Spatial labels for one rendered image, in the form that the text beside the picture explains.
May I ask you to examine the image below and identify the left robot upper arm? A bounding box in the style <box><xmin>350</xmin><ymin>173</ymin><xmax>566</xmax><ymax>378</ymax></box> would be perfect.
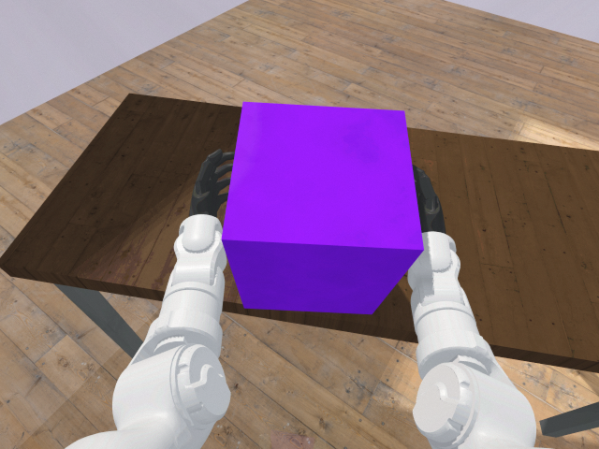
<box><xmin>65</xmin><ymin>343</ymin><xmax>231</xmax><ymax>449</ymax></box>

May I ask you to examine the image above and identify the carton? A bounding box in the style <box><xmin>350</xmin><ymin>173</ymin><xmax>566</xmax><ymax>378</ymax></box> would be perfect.
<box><xmin>222</xmin><ymin>102</ymin><xmax>424</xmax><ymax>314</ymax></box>

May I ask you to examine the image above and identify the table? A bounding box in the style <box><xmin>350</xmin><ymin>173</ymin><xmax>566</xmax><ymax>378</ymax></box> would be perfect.
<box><xmin>0</xmin><ymin>94</ymin><xmax>599</xmax><ymax>438</ymax></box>

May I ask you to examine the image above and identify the right robot hand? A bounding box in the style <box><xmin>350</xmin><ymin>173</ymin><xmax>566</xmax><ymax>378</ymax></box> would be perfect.
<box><xmin>412</xmin><ymin>164</ymin><xmax>446</xmax><ymax>234</ymax></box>

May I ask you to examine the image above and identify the robot left forearm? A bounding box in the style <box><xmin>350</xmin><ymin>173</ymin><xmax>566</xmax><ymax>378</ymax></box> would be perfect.
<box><xmin>112</xmin><ymin>214</ymin><xmax>226</xmax><ymax>426</ymax></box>

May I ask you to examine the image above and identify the left robot hand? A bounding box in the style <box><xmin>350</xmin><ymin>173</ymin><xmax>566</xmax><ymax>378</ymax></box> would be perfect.
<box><xmin>189</xmin><ymin>149</ymin><xmax>235</xmax><ymax>218</ymax></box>

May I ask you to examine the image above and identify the robot right forearm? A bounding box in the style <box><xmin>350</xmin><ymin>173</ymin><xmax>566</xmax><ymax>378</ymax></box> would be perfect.
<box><xmin>407</xmin><ymin>232</ymin><xmax>517</xmax><ymax>389</ymax></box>

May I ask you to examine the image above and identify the right robot upper arm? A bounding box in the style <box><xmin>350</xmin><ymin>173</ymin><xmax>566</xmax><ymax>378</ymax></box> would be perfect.
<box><xmin>413</xmin><ymin>362</ymin><xmax>551</xmax><ymax>449</ymax></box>

